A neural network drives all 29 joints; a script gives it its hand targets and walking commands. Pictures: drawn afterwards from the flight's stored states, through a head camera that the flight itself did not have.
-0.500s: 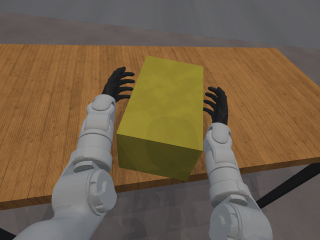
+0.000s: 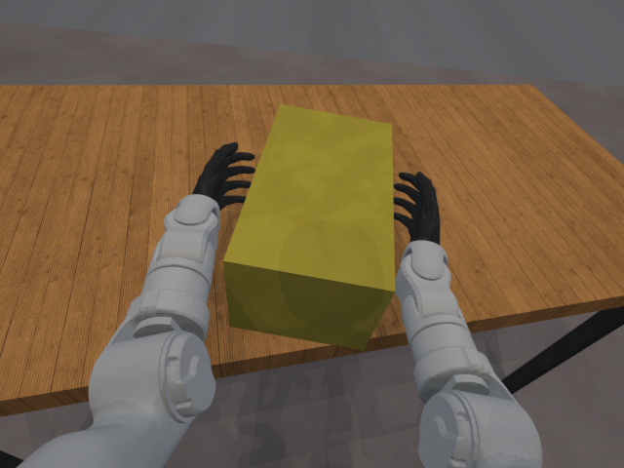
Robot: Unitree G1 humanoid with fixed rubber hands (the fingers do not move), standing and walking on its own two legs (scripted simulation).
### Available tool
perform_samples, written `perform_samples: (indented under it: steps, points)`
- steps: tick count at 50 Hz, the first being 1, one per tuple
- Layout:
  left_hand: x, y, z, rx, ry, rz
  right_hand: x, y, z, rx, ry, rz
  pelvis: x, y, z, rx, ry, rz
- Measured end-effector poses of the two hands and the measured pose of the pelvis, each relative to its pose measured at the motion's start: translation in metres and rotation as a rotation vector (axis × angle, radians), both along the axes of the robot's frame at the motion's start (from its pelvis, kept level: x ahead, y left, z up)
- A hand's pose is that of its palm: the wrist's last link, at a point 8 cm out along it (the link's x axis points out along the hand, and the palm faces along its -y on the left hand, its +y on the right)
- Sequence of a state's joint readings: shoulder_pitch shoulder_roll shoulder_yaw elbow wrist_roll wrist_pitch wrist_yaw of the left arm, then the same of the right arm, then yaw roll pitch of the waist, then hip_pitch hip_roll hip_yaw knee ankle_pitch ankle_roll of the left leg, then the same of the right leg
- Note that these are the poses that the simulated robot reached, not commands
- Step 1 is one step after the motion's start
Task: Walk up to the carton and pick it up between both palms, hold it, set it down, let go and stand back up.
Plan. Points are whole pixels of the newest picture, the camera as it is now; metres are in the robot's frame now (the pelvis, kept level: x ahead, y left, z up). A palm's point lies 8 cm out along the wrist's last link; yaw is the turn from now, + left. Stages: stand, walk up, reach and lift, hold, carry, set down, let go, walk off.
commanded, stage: set down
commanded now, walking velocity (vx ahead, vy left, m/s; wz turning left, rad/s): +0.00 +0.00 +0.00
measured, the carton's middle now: (318, 216) +0.44 -0.05 +0.07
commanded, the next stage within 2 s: none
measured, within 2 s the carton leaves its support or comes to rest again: neither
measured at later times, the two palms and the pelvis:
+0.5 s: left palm (159, 212) +0.41 +0.16 +0.11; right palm (422, 249) +0.35 -0.16 +0.11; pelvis -0.01 +0.00 -0.01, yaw +0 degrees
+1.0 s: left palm (128, 270) +0.32 +0.18 +0.12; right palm (451, 286) +0.28 -0.17 +0.13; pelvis -0.07 -0.02 -0.01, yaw +1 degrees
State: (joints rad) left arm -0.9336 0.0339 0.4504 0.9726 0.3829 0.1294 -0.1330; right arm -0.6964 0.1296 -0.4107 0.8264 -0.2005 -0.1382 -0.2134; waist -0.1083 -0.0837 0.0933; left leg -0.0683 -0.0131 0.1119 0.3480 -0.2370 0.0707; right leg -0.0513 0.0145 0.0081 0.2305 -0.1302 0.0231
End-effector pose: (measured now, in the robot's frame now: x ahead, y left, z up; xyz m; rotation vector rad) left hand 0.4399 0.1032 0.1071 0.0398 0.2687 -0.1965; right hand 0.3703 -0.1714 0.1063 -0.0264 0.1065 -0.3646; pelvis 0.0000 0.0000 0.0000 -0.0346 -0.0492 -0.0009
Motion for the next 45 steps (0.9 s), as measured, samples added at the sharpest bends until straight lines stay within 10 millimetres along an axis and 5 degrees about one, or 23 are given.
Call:
perform_samples:
  steps: [8, 19, 23, 35, 45]
  points:
    - [0.009, 0.035, -0.012, 0.042, 0.035, 0.106, 0.002, 0.002, -0.03, 0.106, 0.116, -0.032, -0.001, 0.004, -0.004, -0.014, 0.126, -0.006]
    - [0.0, 0.049, 0.009, 0.055, 0.038, 0.069, -0.003, 0.006, -0.009, 0.112, 0.083, -0.031, -0.005, 0.006, -0.007, -0.027, 0.094, 0.012]
    - [-0.015, 0.055, 0.007, 0.056, 0.029, 0.068, -0.015, 0.007, 0.001, 0.124, 0.04, -0.017, -0.011, 0.005, -0.006, -0.03, 0.054, 0.005]
    - [-0.086, 0.086, -0.015, 0.03, 0.041, 0.126, -0.083, 0.006, -0.009, 0.144, 0.061, 0.0, -0.043, -0.004, -0.006, -0.01, -0.023, 0.005]
    - [-0.117, 0.081, 0.003, 0.064, 0.027, 0.114, -0.096, 0.006, 0.017, 0.152, 0.068, 0.021, -0.065, -0.011, -0.008, 0.002, -0.048, 0.013]
